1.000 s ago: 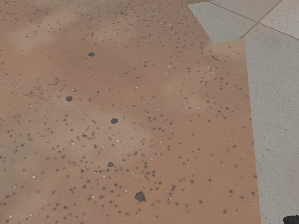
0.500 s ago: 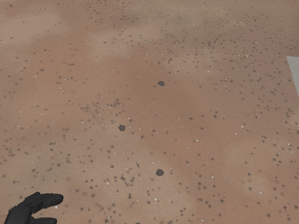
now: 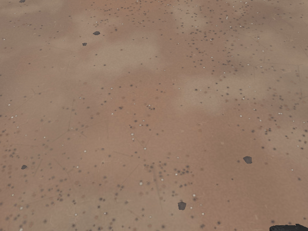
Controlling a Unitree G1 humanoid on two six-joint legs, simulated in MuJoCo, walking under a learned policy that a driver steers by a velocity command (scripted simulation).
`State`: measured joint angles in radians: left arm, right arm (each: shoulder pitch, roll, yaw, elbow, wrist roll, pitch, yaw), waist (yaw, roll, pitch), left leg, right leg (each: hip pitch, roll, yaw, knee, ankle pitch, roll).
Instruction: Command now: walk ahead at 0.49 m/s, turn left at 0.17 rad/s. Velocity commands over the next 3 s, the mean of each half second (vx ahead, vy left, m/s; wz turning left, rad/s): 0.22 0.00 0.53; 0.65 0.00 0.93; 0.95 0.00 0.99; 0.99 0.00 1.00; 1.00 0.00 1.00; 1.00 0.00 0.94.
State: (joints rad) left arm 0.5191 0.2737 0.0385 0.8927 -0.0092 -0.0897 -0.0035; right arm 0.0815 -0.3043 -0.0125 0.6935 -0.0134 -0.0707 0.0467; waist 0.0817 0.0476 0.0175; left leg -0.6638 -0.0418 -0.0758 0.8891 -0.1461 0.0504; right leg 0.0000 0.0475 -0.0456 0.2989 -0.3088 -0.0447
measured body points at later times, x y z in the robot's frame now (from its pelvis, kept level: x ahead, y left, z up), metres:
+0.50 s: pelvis +0.24 -0.04 +0.00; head +0.27 -0.01 +0.44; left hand +0.40 +0.26 -0.08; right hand +0.41 -0.31 -0.10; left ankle +0.26 +0.06 -0.74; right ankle +0.37 -0.16 -0.72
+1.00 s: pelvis +0.39 +0.06 -0.01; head +0.39 +0.07 +0.44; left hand +0.17 +0.28 -0.12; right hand +0.72 +0.03 -0.08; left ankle +0.37 +0.23 -0.68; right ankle +0.37 -0.15 -0.74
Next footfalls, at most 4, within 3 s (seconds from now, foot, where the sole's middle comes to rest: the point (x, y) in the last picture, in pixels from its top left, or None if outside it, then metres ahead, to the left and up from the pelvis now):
0.12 left None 0.30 0.06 -0.77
0.54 right None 0.40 -0.13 -0.77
1.10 left None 0.44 0.30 -0.77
1.52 right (54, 157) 0.79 0.64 -0.77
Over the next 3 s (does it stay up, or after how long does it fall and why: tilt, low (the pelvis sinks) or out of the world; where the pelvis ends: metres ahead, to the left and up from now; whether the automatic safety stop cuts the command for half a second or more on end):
stays up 0.20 1.67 -0.02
